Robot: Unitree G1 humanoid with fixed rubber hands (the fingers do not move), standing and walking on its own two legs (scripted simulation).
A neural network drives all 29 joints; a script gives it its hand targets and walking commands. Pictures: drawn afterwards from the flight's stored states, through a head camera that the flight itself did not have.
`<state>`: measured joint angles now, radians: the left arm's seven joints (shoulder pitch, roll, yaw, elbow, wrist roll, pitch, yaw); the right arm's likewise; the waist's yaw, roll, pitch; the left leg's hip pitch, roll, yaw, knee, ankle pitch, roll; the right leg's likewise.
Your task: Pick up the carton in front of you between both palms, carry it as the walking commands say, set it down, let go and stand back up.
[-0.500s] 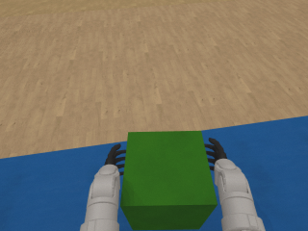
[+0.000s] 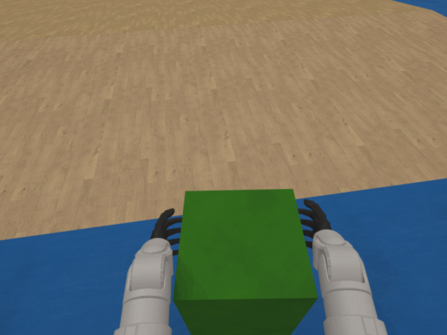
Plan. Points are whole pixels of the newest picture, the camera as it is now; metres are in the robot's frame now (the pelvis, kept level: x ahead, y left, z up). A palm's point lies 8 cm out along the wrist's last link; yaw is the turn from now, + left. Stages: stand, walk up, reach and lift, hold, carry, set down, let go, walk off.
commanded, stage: hold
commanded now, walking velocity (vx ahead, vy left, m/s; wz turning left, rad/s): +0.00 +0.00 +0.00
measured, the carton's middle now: (240, 266) +0.28 +0.00 -0.03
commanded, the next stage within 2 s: carry in 0.98 s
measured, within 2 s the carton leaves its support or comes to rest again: neither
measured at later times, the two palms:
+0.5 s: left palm (160, 247) +0.28 +0.15 +0.05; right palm (321, 238) +0.29 -0.15 +0.06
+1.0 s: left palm (160, 247) +0.28 +0.15 +0.05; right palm (320, 238) +0.29 -0.15 +0.05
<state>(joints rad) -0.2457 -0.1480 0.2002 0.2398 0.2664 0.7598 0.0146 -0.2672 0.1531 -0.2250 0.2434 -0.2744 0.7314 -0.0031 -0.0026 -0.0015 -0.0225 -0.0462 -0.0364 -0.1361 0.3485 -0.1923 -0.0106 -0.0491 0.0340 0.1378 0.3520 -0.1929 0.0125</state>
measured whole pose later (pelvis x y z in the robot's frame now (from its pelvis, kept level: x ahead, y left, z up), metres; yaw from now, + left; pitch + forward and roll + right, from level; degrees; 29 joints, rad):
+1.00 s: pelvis +0.00 +0.00 +0.00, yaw +0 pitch -5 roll +0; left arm -0.26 -0.15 0.21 0.25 0.28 0.78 0.01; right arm -0.29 0.16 -0.24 0.25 -0.29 0.75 0.00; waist 0.00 0.00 -0.03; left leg -0.08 -0.03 -0.12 0.38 -0.21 -0.01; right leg -0.09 0.03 0.12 0.39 -0.21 0.01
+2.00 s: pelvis +0.44 -0.07 +0.00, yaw +2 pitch +5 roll +2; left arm -0.16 -0.13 0.12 -0.38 0.10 1.21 0.09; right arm -0.20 0.14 -0.10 -0.36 -0.11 1.19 -0.09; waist 0.03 0.00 -0.05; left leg -0.60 0.09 0.11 0.89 -0.22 0.00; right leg -0.17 -0.03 -0.23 0.29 -0.22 -0.07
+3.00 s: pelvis +1.09 -0.09 -0.01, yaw +0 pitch +6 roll +1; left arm -0.93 0.00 0.31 0.06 0.06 1.34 0.15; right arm -0.99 -0.03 -0.33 0.09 -0.07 1.33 -0.15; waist 0.05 0.02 0.10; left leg -0.79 0.06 0.04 1.18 -0.33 0.05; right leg -0.29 0.00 -0.17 0.48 -0.34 -0.10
